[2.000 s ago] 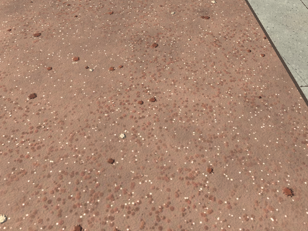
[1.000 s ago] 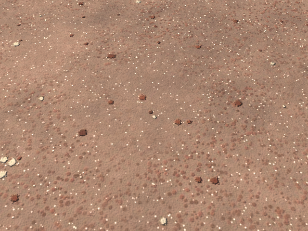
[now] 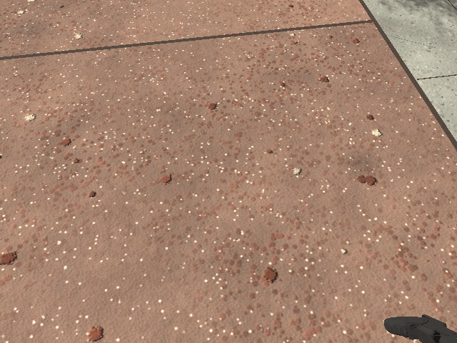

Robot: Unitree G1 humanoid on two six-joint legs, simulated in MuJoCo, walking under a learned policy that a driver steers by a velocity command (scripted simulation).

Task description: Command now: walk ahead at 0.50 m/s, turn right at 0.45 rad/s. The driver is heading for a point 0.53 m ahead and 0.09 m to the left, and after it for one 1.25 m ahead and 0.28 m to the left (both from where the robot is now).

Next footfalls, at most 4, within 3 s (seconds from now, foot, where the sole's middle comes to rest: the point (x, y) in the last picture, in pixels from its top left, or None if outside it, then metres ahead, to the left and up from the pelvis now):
0.46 right None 0.37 -0.11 -0.76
0.96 left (205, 294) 0.59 0.17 -0.76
1.48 right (222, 215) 0.86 0.15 -0.76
2.02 left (169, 233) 0.78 0.31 -0.76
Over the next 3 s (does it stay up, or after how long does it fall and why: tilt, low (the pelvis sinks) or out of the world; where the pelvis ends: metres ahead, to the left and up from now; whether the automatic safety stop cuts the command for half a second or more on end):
stays up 0.79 0.27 0.01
